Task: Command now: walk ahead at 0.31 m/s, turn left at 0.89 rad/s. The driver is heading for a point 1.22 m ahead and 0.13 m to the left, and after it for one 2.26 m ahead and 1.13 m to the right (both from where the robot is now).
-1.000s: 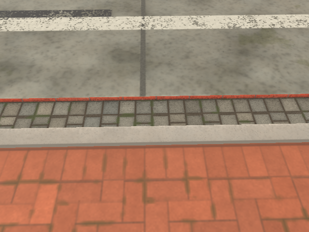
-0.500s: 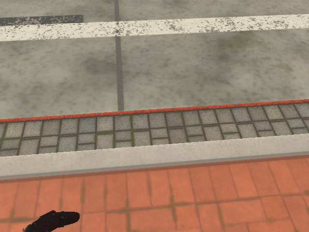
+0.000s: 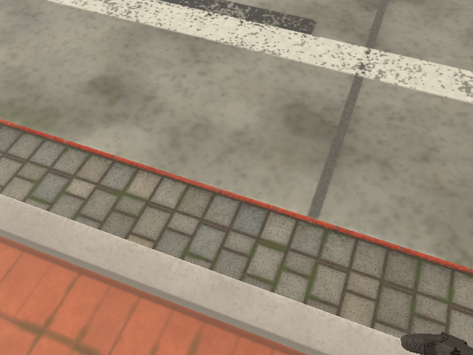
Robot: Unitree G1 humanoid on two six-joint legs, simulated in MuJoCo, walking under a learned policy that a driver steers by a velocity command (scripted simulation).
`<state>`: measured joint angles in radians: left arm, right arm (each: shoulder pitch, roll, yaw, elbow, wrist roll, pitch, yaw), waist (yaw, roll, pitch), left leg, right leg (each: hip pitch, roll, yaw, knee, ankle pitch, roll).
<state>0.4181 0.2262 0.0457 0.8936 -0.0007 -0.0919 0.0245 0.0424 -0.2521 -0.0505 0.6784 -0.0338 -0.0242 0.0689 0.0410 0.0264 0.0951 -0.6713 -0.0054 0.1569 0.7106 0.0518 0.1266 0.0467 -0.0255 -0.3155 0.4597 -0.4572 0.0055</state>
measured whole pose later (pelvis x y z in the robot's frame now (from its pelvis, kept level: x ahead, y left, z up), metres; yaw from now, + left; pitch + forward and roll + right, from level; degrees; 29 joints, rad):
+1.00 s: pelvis +0.21 -0.08 +0.02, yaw +28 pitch +0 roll +1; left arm 0.23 0.23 -0.01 0.73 0.02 0.02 0.01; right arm 0.22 -0.27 -0.03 0.85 0.00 0.06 -0.01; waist 0.01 0.02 0.02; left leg -0.18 -0.05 -0.08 0.53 -0.38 -0.01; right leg -0.22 0.06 0.03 0.48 -0.25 -0.07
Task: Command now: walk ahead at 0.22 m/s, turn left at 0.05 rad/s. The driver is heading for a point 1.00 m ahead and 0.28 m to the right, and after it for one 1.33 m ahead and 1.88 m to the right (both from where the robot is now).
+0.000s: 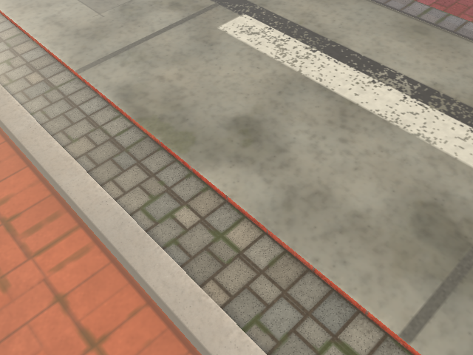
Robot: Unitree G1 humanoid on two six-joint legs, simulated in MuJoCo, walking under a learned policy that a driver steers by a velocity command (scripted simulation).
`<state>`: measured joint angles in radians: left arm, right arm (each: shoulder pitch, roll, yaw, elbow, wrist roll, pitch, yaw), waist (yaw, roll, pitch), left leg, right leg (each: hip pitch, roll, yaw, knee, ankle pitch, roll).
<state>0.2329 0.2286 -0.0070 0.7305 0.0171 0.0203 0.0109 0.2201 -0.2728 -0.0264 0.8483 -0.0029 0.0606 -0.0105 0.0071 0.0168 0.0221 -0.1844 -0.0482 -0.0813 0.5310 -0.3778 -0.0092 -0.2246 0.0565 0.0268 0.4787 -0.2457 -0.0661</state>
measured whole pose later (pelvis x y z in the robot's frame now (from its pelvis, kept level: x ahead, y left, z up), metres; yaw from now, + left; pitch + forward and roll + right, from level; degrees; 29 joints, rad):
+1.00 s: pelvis +0.36 -0.05 -0.01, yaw -5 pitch -2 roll +1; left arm 0.26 0.26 0.04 0.77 0.02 0.06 0.00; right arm 0.20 -0.22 -0.02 0.86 -0.03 -0.03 -0.01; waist 0.01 -0.03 0.12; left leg -0.33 -0.02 0.13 0.50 -0.14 0.08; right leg -0.49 0.02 0.01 1.25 -0.38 -0.03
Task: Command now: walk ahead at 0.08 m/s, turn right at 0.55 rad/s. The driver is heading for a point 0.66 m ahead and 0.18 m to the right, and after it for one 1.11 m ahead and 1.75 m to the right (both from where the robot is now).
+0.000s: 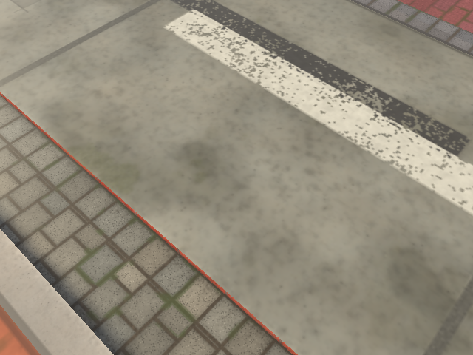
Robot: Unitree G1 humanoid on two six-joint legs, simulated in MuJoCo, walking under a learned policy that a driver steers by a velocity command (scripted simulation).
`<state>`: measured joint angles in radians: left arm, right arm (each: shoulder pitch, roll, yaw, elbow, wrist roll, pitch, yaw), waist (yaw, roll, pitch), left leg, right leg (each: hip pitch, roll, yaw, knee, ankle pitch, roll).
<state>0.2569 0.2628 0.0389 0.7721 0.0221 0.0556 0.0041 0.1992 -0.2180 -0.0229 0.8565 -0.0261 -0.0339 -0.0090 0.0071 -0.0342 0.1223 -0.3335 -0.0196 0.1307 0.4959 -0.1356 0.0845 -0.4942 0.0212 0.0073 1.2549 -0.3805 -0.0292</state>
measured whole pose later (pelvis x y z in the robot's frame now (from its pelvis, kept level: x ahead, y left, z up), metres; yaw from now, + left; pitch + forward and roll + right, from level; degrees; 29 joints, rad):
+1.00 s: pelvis +0.19 -0.11 -0.07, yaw -16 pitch +2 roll -3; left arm 0.47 0.34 0.04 0.90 0.06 -0.14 0.01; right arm 0.06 -0.36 -0.08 0.74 -0.05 -0.01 0.08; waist 0.07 0.01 0.01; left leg -0.63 0.06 0.00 0.55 0.30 0.12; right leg 0.32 0.07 -0.06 0.35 -0.70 -0.02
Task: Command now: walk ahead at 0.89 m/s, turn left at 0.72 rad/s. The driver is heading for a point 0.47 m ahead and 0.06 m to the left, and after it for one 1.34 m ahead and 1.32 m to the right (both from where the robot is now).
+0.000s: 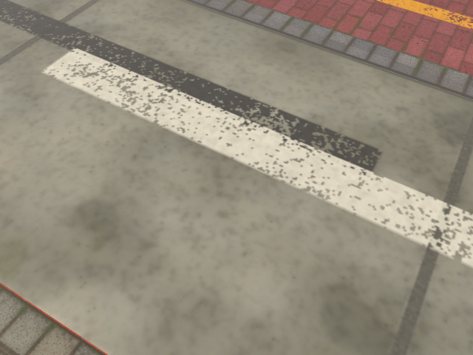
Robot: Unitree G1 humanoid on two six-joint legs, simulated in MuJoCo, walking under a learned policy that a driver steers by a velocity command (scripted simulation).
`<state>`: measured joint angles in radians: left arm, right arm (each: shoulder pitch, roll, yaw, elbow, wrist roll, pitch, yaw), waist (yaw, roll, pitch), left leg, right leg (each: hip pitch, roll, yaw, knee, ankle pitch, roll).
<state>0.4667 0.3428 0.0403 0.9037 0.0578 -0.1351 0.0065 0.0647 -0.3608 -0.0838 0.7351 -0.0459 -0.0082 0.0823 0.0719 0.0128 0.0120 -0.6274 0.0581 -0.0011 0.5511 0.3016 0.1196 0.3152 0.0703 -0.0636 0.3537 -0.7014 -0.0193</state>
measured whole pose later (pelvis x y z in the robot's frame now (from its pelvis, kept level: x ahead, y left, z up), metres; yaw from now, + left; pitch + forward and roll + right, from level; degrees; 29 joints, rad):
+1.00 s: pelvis +0.70 +0.14 -0.05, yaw -13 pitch +0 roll -1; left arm 0.24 0.37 0.11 0.77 0.02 0.05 0.00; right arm 0.11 -0.28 0.01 0.68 -0.01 0.00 -0.06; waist 0.05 -0.03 0.08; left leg -0.32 -0.02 -0.02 0.47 -0.15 0.03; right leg -0.40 0.15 0.14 1.05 -0.51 0.02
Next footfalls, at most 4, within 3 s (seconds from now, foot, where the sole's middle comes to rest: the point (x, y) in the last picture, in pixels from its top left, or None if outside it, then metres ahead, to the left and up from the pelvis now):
0.06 left None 0.19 0.12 -0.86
0.40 right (241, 292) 0.68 0.04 -0.83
0.88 left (191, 248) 0.82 0.22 -0.83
1.38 right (248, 291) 0.69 0.02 -0.83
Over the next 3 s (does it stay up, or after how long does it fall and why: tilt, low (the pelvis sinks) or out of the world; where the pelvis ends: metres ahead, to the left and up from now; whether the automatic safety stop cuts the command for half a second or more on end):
stays up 0.87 -0.80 -0.06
